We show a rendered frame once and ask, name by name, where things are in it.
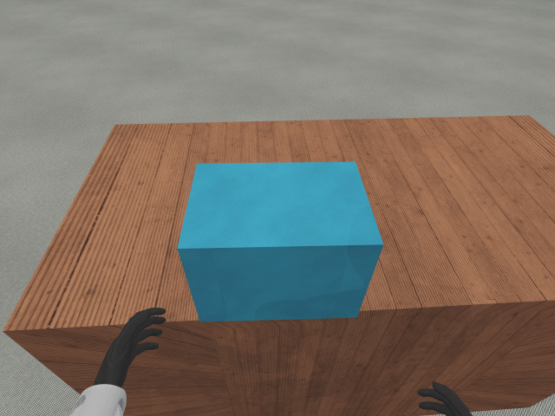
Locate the carton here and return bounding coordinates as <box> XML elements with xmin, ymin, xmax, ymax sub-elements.
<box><xmin>177</xmin><ymin>162</ymin><xmax>383</xmax><ymax>322</ymax></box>

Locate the robot right hand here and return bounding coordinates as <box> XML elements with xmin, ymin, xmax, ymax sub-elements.
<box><xmin>417</xmin><ymin>381</ymin><xmax>473</xmax><ymax>416</ymax></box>

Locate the pedestal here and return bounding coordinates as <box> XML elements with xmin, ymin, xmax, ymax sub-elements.
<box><xmin>3</xmin><ymin>115</ymin><xmax>555</xmax><ymax>416</ymax></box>

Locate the robot left forearm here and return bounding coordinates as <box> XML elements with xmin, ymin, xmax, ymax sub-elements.
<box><xmin>70</xmin><ymin>384</ymin><xmax>127</xmax><ymax>416</ymax></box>

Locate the robot left hand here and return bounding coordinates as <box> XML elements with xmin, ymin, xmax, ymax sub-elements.
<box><xmin>93</xmin><ymin>308</ymin><xmax>166</xmax><ymax>387</ymax></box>

